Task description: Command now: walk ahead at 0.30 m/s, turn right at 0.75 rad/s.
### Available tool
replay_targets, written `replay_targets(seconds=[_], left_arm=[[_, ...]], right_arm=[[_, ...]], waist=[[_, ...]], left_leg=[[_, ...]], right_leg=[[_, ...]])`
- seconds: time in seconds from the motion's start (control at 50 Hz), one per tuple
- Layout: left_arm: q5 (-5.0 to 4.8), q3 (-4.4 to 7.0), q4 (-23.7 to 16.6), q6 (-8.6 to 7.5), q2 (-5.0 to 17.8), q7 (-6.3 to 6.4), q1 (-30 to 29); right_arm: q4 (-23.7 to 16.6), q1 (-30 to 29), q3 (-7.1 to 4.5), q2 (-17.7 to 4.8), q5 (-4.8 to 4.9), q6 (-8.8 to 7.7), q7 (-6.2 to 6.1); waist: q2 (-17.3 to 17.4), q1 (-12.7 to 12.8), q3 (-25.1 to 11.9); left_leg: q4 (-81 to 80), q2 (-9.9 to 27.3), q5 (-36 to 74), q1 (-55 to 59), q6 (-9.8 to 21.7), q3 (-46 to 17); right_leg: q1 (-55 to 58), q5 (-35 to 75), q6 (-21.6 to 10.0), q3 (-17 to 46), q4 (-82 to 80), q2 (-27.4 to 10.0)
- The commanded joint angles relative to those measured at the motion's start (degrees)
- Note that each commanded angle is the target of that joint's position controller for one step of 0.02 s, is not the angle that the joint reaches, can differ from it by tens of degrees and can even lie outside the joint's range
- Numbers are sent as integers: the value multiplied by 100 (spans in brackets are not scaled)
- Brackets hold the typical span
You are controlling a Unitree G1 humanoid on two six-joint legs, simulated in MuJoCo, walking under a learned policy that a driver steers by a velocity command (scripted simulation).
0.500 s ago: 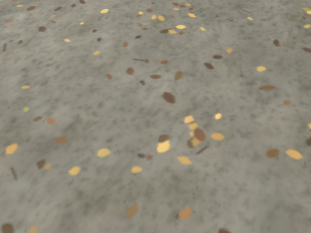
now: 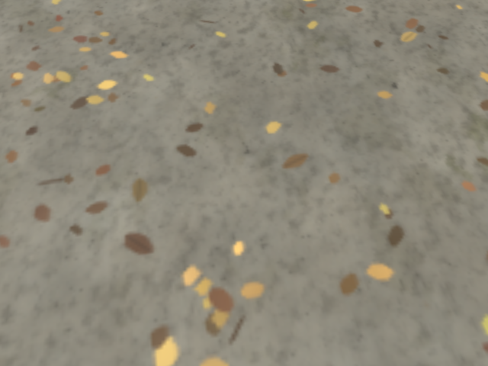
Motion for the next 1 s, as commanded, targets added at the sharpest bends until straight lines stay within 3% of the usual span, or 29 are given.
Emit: replay_targets(seconds=[0.02,0.08,0.1,0.12,0.14,0.16,0.18,0.2,0.22,0.24,0.28,0.34,0.44,0.48,0.5,0.52,0.54,0.56,0.58,0.62,0.68,0.7,0.72,0.74,0.76,0.82,1.0], left_arm=[[23,-210,-273,-7,-375,-209,579],[170,-114,-93,-41,-49,-200,1201],[231,-60,79,-106,64,-144,1687],[283,-5,169,-195,268,-49,1848],[204,78,-28,-231,898,65,1507],[-109,130,-325,-179,1050,120,1576],[-207,78,-466,-72,764,234,1111],[-200,-53,-471,-18,403,288,689],[-148,-143,-367,-9,180,303,540],[-129,-177,-309,-22,114,325,466],[-28,-199,-180,-73,93,298,470],[35,-210,-57,-132,34,244,376],[51,-200,105,28,-49,183,372],[-18,-202,142,115,-55,211,291],[-40,-233,204,133,-165,248,419],[-60,-302,211,121,-424,266,585],[-153,-293,152,104,-483,262,521],[-50,-251,259,109,-333,243,427],[-35,-233,336,111,-386,197,511],[-11,-226,481,103,-410,191,702],[-13,-297,603,23,-455,297,681],[-18,-283,632,-14,-322,345,703],[-55,-240,708,-26,-122,375,636],[-147,-242,801,-17,-254,362,702],[-142,-276,872,-14,-342,355,732],[-89,-286,1068,5,-324,383,693],[-95,-299,1644,-28,-330,425,781]], right_arm=[[-519,-914,-84,-453,72,-161,-11],[-486,-649,-190,-763,185,-121,-11],[-495,-577,-191,-785,200,-59,-6],[-464,-377,-156,-686,182,12,6],[-533,512,-43,-131,8,160,37],[-585,1078,-50,-417,64,329,-50],[-532,676,-59,-612,-37,436,-93],[-584,311,-55,-636,-75,482,-88],[-581,112,-47,-594,-138,516,-83],[-517,242,-31,-544,-150,600,-71],[-415,388,-14,-397,-107,733,-51],[-419,224,38,-117,-42,773,-40],[-441,-144,40,-39,-23,833,-35],[-330,85,52,74,-56,784,-25],[-331,83,55,47,-105,726,-27],[-415,58,58,-161,-211,637,-53],[-489,-341,-31,-542,-162,597,-64],[-521,-721,4,-351,-138,544,-54],[-525,-957,60,-193,-92,484,-62],[-487,-1104,68,-195,-45,425,-88],[-314,-618,45,-192,-10,394,-97],[-306,-521,48,-158,-15,386,-89],[-269,-159,35,-118,22,372,-59],[-147,-249,41,-113,28,390,-63],[-145,-427,19,-152,9,423,-70],[-71,-536,8,-117,-20,479,-47],[465,-495,1,-43,-11,433,-50]], waist=[[998,604,-460],[710,846,-824],[503,1063,-1077],[40,1169,-1166],[-1263,488,-1511],[-828,587,-3032],[-249,621,-2694],[-78,465,-1825],[60,303,-1327],[-36,167,-1077],[-24,61,-1099],[-60,44,-1183],[-510,261,-960],[-367,101,-749],[-153,91,-565],[540,183,-468],[1385,340,-197],[1205,350,10],[1058,512,-41],[1085,612,-149],[810,395,-498],[724,313,-624],[457,27,-656],[374,207,-595],[373,263,-463],[159,229,-278],[229,253,-236]], left_leg=[[-442,873,4182,-719,414,44],[852,1019,4976,-552,390,-48],[1825,921,4468,-637,310,-43],[3297,513,2230,-1082,172,6],[5512,-186,-2685,-2197,-30,-21],[6343,-362,-2245,-2483,-116,-1087],[6250,-174,-1492,-2541,-124,-1240],[5814,-24,-1160,-2576,-115,-1235],[5344,64,-1036,-2474,-99,-1252],[4943,96,-953,-2087,-91,-1246],[4438,-41,-852,-1432,-37,-1132],[3433,-115,-742,-1244,26,-1110],[1965,-329,-485,-742,138,-971],[898,-438,-16,-109,282,-819],[229,-331,62,129,402,-1038],[-650,528,-449,90,568,-2114],[-1303,1359,-997,-978,927,-3129],[-1477,1391,-1157,-1842,1015,-3058],[-1383,1119,-966,-2059,926,-2718],[-1017,762,103,-1588,762,-2163],[-345,580,1697,-593,641,-1915],[-250,521,1689,-502,551,-1935],[-348,326,1662,-583,467,-1906],[-415,232,1326,-397,442,-1750],[-407,226,1058,-320,436,-1728],[-537,247,609,-451,460,-1750],[-737,198,418,-422,448,-1738]], right_leg=[[1734,1363,-84,-134,-1618,148],[2826,1295,-409,-119,-2034,486],[3466,1571,-557,-13,-2388,542],[4004,2527,-765,332,-2824,208],[4919,7419,-1165,1929,-1869,-1502],[5597,8134,-2119,3308,-2137,-2573],[4823,6024,-2105,3116,-2678,-2249],[3920,4563,-1895,2740,-3037,-1883],[3337,3844,-1639,2543,-3247,-1560],[2774,3718,-1484,2189,-3419,-1366],[2190,3698,-1350,1814,-3561,-1151],[2135,2994,-1254,1600,-3678,-987],[1840,-153,-1042,1856,-4008,-865],[1405,-1040,-795,1949,-3964,-804],[1135,-1403,-525,1956,-3896,-686],[984,-1431,-197,1689,-3346,-377],[1292,-1050,9,794,-2804,460],[2162,-853,42,749,-2148,345],[2589,-467,25,739,-1984,336],[2634,-223,10,627,-2119,310],[2826,394,90,792,-3138,90],[3012,814,105,1019,-3239,-152],[3167,1241,67,1154,-3048,-288],[2837,855,52,1146,-3152,-202],[2664,619,70,1143,-3290,-164],[2655,472,74,1171,-3455,-173],[2787,450,56,1217,-3609,-268]])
